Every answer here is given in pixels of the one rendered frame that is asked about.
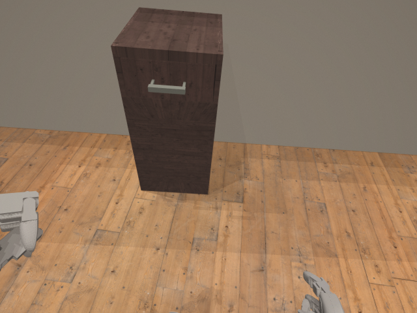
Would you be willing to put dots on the drawer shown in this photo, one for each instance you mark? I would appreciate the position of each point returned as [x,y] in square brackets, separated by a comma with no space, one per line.
[138,74]

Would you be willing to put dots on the handle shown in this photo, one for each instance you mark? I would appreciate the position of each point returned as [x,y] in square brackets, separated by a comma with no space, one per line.
[167,88]

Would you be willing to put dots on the left robot hand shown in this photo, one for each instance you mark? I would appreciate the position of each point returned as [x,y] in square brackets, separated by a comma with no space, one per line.
[18,216]

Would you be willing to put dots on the cabinet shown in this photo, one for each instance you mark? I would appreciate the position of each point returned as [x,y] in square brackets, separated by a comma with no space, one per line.
[172,140]

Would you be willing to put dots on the right robot hand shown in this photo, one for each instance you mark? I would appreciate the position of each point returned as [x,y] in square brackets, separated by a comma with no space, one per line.
[328,301]

